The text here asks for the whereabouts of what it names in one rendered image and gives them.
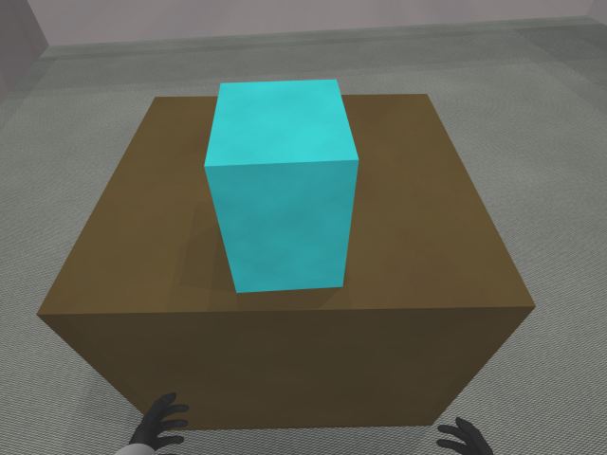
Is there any robot right hand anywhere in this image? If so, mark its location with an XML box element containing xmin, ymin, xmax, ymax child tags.
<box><xmin>436</xmin><ymin>417</ymin><xmax>493</xmax><ymax>455</ymax></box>

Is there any carton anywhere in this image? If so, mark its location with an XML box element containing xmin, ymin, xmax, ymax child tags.
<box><xmin>204</xmin><ymin>80</ymin><xmax>359</xmax><ymax>293</ymax></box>

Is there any pedestal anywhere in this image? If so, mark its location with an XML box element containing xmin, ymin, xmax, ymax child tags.
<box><xmin>36</xmin><ymin>94</ymin><xmax>536</xmax><ymax>431</ymax></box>

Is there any robot left hand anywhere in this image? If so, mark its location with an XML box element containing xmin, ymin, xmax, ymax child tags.
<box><xmin>128</xmin><ymin>392</ymin><xmax>189</xmax><ymax>455</ymax></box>

